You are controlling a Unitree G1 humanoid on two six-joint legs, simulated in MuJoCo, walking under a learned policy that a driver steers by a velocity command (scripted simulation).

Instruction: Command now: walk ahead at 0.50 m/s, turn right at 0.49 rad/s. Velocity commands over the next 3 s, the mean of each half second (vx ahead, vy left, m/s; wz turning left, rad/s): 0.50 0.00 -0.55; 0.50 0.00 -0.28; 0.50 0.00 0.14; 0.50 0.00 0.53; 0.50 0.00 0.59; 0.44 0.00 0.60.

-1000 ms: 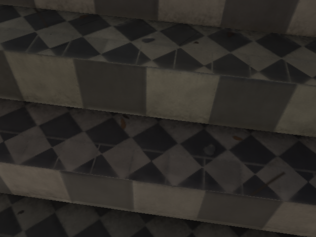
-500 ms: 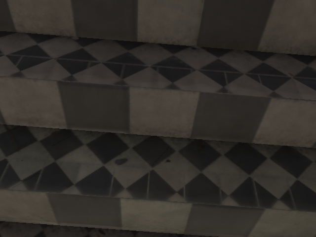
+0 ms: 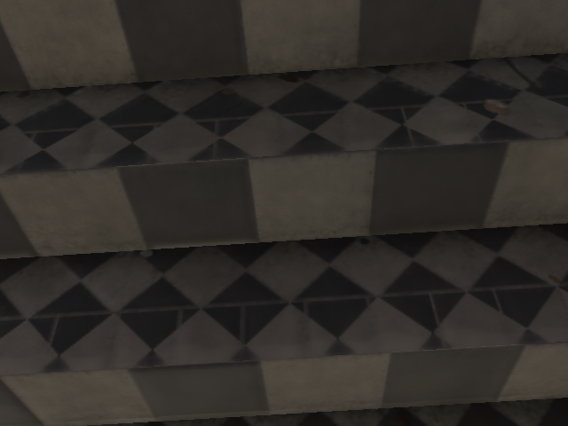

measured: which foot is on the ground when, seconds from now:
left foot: down 0.00-0.40, up 0.42-0.92, down 0.94-1.00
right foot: up 0.00-0.36, down 0.38-0.92, up 0.94-1.00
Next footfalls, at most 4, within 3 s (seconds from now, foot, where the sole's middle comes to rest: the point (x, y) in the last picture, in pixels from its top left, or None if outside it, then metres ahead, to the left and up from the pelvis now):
0.38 right None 0.35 -0.17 -0.48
0.94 left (399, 278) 0.60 -0.13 -0.27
1.38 right None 0.60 -0.46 -0.28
1.76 left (515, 104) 0.81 -0.32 -0.07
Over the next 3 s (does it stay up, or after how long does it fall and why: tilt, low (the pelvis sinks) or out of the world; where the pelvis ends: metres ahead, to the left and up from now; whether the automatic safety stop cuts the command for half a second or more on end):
stays up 1.26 -0.21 1.11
